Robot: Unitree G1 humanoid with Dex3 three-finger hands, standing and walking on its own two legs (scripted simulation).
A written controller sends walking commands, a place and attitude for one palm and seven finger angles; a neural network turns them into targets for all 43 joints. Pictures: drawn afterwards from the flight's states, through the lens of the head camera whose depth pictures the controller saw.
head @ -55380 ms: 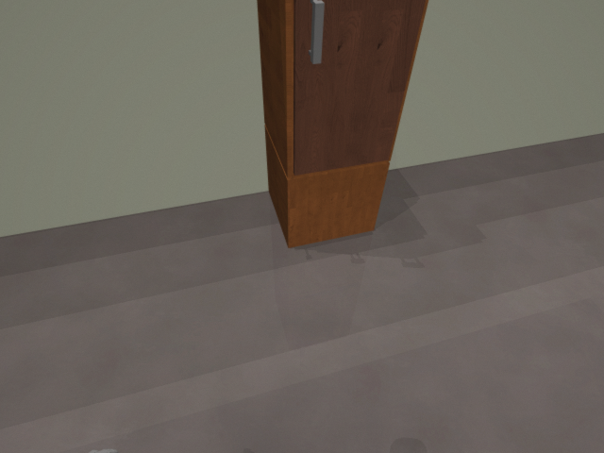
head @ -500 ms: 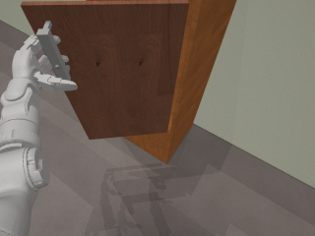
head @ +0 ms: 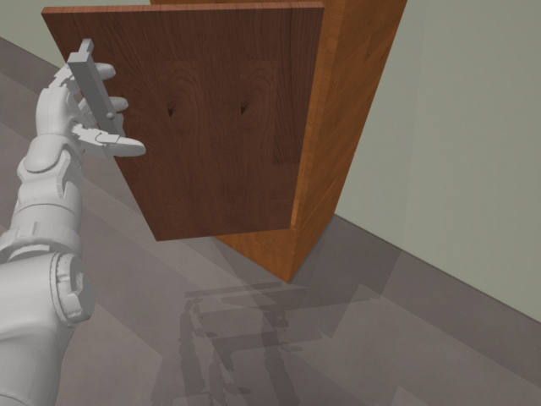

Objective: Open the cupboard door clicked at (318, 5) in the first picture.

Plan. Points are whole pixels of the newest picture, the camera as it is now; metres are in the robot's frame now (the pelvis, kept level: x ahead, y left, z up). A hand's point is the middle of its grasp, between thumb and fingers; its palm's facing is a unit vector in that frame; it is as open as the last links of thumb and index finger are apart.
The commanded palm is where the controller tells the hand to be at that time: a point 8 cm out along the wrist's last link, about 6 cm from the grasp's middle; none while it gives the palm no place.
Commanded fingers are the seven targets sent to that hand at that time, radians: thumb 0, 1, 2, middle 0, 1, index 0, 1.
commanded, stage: close the thumb around the handle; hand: left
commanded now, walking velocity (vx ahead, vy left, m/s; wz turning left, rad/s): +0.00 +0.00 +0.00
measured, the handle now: (102, 94) +0.54 +0.22 +0.16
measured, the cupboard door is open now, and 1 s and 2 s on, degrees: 41 42 70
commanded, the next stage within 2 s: pull the door open along its arc in 0.66 s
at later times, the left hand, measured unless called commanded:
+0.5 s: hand (114, 114) +0.50 +0.20 +0.16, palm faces +0.07 -1.00 +0.01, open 6.8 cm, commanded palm +0.47 +0.25 +0.16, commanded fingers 0.00 0.90 0.90 -0.40 -1.35 -0.40 -1.35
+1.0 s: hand (115, 118) +0.49 +0.19 +0.16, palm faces +0.07 -1.00 +0.01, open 5.7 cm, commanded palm +0.43 +0.25 +0.16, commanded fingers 0.00 0.90 0.90 -0.40 -1.35 -0.40 -1.35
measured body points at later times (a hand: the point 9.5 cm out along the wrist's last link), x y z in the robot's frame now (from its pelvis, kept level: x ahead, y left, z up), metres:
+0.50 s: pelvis +0.00 -0.01 +0.00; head +0.07 +0.00 +0.45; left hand +0.49 +0.25 +0.16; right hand +0.02 -0.28 -0.11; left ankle -0.01 +0.10 -0.72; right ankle +0.01 -0.12 -0.72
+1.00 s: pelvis +0.01 +0.00 +0.00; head +0.06 -0.01 +0.45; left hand +0.48 +0.25 +0.16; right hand +0.03 -0.27 -0.11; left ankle -0.01 +0.10 -0.72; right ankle +0.01 -0.12 -0.72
